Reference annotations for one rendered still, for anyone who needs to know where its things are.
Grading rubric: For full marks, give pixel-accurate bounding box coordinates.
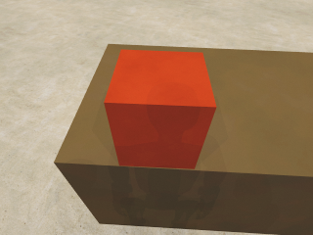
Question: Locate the pedestal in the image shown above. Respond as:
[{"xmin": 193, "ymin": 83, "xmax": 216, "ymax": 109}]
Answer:
[{"xmin": 54, "ymin": 44, "xmax": 313, "ymax": 235}]

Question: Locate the carton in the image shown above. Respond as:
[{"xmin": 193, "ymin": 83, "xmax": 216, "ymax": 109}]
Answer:
[{"xmin": 104, "ymin": 49, "xmax": 217, "ymax": 169}]

